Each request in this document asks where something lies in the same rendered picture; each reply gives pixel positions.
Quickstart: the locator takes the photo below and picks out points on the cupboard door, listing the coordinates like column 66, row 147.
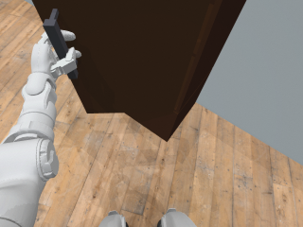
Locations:
column 134, row 53

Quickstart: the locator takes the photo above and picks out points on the robot thigh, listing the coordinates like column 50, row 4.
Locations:
column 176, row 219
column 114, row 220

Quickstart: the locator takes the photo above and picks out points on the left robot forearm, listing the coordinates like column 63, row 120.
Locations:
column 38, row 115

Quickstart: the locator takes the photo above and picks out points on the robot left hand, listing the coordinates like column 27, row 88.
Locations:
column 44, row 60

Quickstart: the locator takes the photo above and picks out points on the robot left upper arm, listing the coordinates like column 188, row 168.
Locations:
column 25, row 167

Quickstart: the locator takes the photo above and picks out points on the left robot thigh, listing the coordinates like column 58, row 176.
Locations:
column 114, row 220

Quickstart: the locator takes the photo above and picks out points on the handle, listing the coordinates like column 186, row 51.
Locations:
column 55, row 36

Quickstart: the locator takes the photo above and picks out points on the right robot thigh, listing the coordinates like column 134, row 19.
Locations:
column 176, row 219

